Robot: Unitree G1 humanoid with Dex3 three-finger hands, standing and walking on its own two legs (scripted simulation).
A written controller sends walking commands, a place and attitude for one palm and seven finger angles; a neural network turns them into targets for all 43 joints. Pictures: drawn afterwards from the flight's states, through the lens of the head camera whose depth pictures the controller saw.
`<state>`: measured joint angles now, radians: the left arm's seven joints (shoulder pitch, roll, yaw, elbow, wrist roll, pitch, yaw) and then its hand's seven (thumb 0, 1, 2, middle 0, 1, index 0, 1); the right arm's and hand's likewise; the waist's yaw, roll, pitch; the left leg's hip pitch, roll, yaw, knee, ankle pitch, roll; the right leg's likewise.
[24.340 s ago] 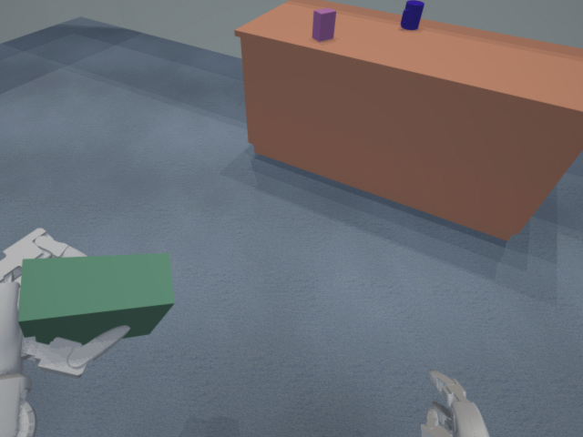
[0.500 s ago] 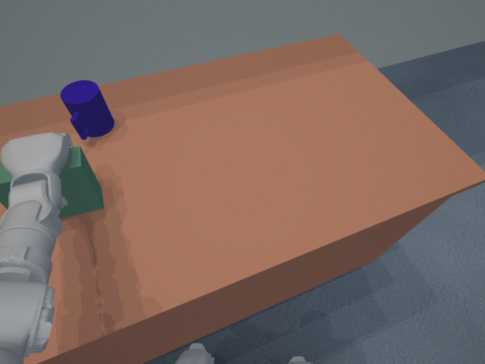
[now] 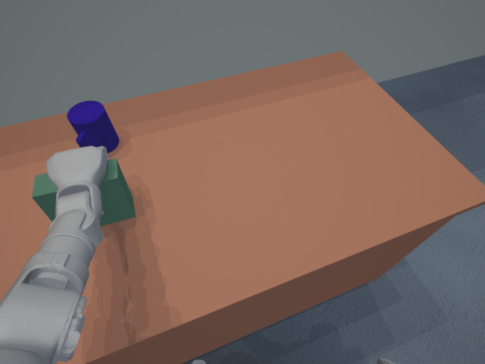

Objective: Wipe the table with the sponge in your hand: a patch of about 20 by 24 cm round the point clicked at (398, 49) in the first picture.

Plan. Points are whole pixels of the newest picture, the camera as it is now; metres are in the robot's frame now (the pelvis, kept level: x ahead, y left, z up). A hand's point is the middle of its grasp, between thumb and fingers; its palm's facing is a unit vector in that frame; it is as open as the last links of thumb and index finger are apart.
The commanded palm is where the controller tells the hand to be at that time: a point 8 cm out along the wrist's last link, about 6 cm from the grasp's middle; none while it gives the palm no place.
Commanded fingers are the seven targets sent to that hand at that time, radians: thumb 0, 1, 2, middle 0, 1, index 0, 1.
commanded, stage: wipe back along the middle lane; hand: left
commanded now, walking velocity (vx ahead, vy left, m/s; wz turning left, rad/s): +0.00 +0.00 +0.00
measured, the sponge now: (93, 204) +0.39 +0.31 -0.02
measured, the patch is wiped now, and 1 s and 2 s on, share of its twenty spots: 0.35 0.55 0.70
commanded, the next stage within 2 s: slide across to the third lane in 1.78 s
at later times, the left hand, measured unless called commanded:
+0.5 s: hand (101, 202) +0.37 +0.27 +0.02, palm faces -0.06 +0.01 -1.00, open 9.6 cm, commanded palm +0.33 +0.25 +0.04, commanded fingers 0.00 0.10 1.30 -1.20 -1.60 -1.20 -1.60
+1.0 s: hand (105, 225) +0.33 +0.25 +0.02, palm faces -0.04 +0.00 -1.00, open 9.6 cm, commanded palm +0.28 +0.23 +0.04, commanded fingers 0.00 0.10 1.30 -1.20 -1.60 -1.20 -1.60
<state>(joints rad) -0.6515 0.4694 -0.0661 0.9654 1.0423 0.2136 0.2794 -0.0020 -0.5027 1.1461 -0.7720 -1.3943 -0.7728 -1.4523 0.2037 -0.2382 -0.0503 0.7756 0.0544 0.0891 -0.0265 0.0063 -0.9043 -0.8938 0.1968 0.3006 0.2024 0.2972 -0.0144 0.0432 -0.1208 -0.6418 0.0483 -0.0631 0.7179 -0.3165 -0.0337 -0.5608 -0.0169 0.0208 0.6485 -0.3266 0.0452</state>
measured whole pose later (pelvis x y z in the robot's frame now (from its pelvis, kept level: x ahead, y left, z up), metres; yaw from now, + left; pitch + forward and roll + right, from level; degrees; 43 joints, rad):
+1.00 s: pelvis +0.00 -0.01 +0.00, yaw +0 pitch +7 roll -1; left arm -0.29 0.31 -0.18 0.55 1.03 0.41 0.29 0.00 -0.45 1.11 -0.74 -1.42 -0.74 -1.48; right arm 0.10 -0.24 -0.01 0.69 0.07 0.13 -0.03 0.01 -0.90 -0.89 0.20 0.30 0.20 0.30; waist 0.05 0.05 -0.12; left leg -0.49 0.04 -0.05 0.68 -0.32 -0.04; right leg -0.43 -0.03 0.03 0.65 -0.35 0.04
